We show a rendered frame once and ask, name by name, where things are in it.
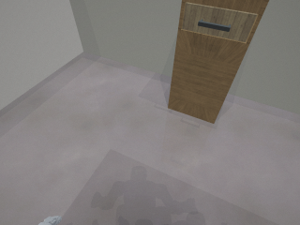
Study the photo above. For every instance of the handle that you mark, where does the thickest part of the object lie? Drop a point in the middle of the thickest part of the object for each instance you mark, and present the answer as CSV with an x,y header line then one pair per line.
x,y
216,26

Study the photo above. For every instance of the left robot hand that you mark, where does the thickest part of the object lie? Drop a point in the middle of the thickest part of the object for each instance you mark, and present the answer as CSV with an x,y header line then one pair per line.
x,y
51,220

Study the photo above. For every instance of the cabinet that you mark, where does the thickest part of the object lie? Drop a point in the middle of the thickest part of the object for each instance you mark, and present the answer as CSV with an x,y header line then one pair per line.
x,y
205,66

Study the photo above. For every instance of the drawer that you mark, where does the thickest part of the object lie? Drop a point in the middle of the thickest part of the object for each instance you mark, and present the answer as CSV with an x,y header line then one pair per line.
x,y
241,22

